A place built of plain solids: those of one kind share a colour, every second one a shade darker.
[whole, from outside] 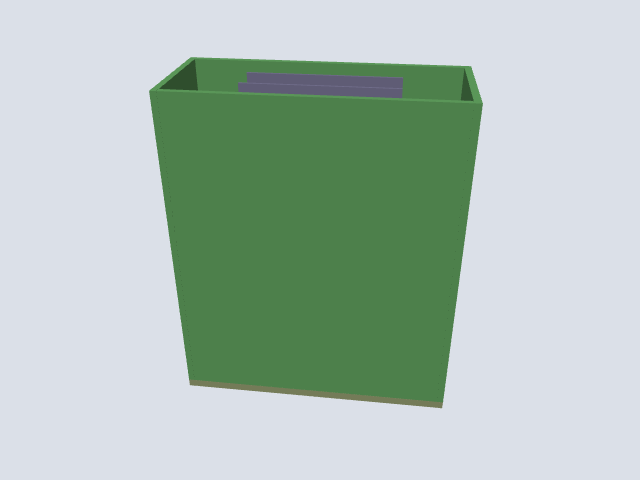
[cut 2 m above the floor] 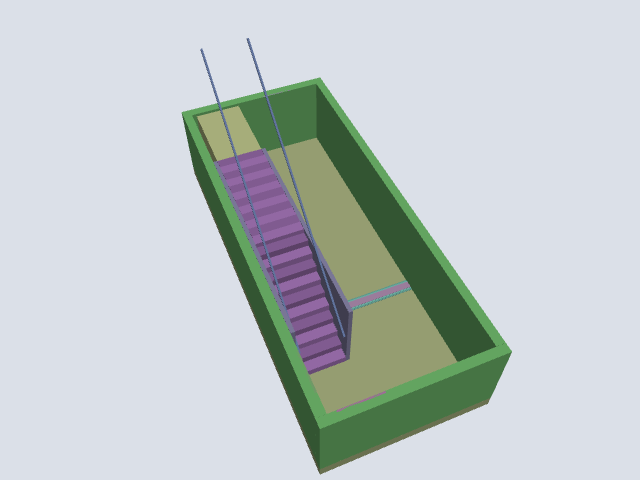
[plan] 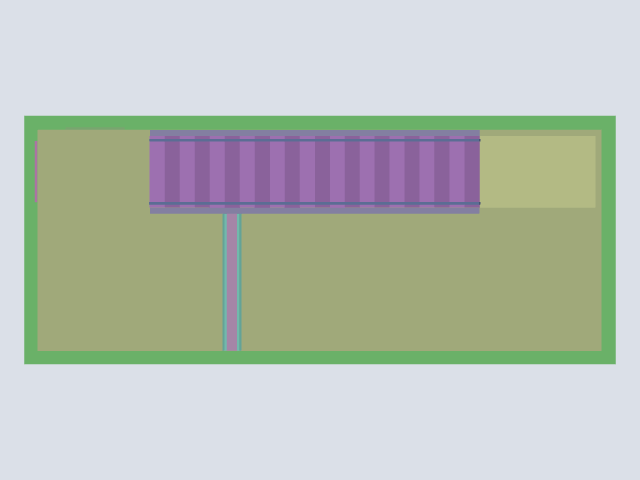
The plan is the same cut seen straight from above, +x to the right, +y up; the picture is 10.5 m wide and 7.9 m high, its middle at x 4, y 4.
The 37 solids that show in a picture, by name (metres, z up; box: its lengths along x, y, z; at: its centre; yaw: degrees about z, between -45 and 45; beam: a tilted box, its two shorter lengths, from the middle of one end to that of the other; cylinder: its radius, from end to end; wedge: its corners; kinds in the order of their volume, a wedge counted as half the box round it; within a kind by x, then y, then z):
{
 "wall_1": {"box": [0.22, 4.09, 11.39], "at": [-0.76, 4.0, 5.69]},
 "wall_2": {"box": [9.28, 0.22, 11.39], "at": [3.99, 2.06, 5.69]},
 "wall_3": {"box": [9.28, 0.23, 11.39], "at": [3.99, 5.93, 5.69]},
 "wall_4": {"box": [0.24, 4.09, 11.39], "at": [8.75, 4.0, 5.69]},
 "tread_slab_1": {"box": [0.26, 1.18, 0.19], "at": [1.32, 5.12, 0.09]},
 "tread_slab_2": {"box": [0.26, 1.18, 0.37], "at": [1.57, 5.12, 0.19]},
 "tread_slab_3": {"box": [0.26, 1.18, 0.56], "at": [1.82, 5.12, 0.28]},
 "tread_slab_4": {"box": [0.25, 1.18, 0.75], "at": [2.06, 5.12, 0.38]},
 "tread_slab_5": {"box": [0.26, 1.18, 0.93], "at": [2.31, 5.12, 0.47]},
 "tread_slab_6": {"box": [0.25, 1.18, 1.12], "at": [2.56, 5.12, 0.56]},
 "tread_slab_7": {"box": [0.26, 1.18, 1.31], "at": [2.81, 5.12, 0.66]},
 "tread_slab_8": {"box": [0.26, 1.18, 1.5], "at": [3.05, 5.12, 0.75]},
 "tread_slab_9": {"box": [0.25, 1.18, 1.69], "at": [3.3, 5.12, 0.84]},
 "tread_slab_10": {"box": [0.26, 1.18, 1.87], "at": [3.55, 5.12, 0.94]},
 "tread_slab_11": {"box": [0.25, 1.18, 2.06], "at": [3.79, 5.12, 1.03]},
 "tread_slab_12": {"box": [0.26, 1.18, 2.24], "at": [4.04, 5.12, 1.12]},
 "tread_slab_13": {"box": [0.25, 1.18, 2.43], "at": [4.29, 5.12, 1.22]},
 "tread_slab_14": {"box": [0.25, 1.18, 2.62], "at": [4.53, 5.12, 1.31]},
 "tread_slab_15": {"box": [0.25, 1.18, 2.81], "at": [4.78, 5.12, 1.4]},
 "tread_slab_16": {"box": [0.26, 1.18, 2.99], "at": [5.02, 5.12, 1.5]},
 "tread_slab_17": {"box": [0.25, 1.18, 3.18], "at": [5.27, 5.12, 1.59]},
 "tread_slab_18": {"box": [0.25, 1.18, 3.36], "at": [5.52, 5.12, 1.68]},
 "tread_slab_19": {"box": [0.25, 1.18, 3.55], "at": [5.76, 5.12, 1.78]},
 "tread_slab_20": {"box": [0.26, 1.18, 3.74], "at": [6.01, 5.12, 1.87]},
 "tread_slab_21": {"box": [0.25, 1.18, 3.92], "at": [6.26, 5.12, 1.96]},
 "tread_slab_22": {"box": [0.25, 1.18, 4.11], "at": [6.5, 5.12, 2.06]},
 "wall_wall_1": {"box": [5.43, 0.1, 11.0], "at": [3.91, 4.48, 5.5]},
 "wall_wall_2": {"box": [5.43, 0.1, 11.0], "at": [3.91, 5.76, 5.5]},
 "floor_slab_1": {"box": [9.74, 4.09, 0.3], "at": [4.0, 4.0, -0.15]},
 "landing_slab_1": {"box": [1.91, 1.18, 4.3], "at": [7.58, 5.12, 2.15]},
 "corr_cablecover_1": {"box": [0.32, 2.26, 0.09], "at": [2.55, 3.3, -0.04]},
 "corr_cablecover_2": {"box": [0.25, 2.26, 0.09], "at": [2.55, 3.3, -0.03]},
 "door_front_leaf_1": {"box": [0.045, 1.01, 2.08], "at": [-0.67, 5.12, 1.04]},
 "door_leaf_1": {"box": [0.98, 0.045, 2.06], "at": [0.3, 5.83, 1.03]},
 "corr_cablecover_top_1": {"box": [0.18, 2.26, 0.09], "at": [2.55, 3.3, -0.02]},
 "handrail_rail_1": {"beam": [0.045, 0.045], "from": [1.2, 4.6, 1.09], "to": [6.63, 4.6, 5.2]},
 "handrail_rail_2": {"beam": [0.045, 0.045], "from": [1.2, 5.64, 1.09], "to": [6.63, 5.64, 5.2]}
}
